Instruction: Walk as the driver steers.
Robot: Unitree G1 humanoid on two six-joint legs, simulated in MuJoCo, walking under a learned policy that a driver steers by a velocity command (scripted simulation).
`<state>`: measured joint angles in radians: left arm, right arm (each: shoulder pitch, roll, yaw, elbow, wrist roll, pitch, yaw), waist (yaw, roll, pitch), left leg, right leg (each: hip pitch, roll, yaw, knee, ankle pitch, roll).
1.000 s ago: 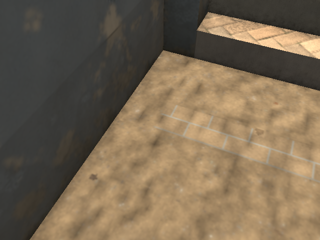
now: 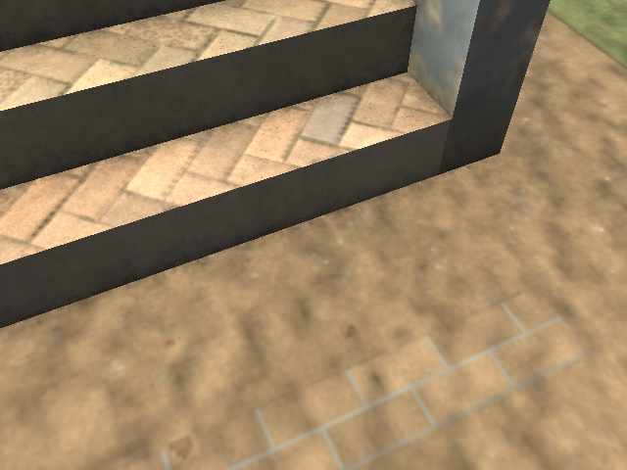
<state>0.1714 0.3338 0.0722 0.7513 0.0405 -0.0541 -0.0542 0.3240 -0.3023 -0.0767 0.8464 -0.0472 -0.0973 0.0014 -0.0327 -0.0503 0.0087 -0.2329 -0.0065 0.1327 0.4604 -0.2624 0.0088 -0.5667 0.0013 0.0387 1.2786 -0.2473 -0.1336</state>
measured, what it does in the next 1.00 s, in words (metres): walks ahead, turning left: right foot, then left foot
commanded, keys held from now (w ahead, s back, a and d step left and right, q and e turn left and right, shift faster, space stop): w+shift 0.02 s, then w+q+shift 0.18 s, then q+shift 0.80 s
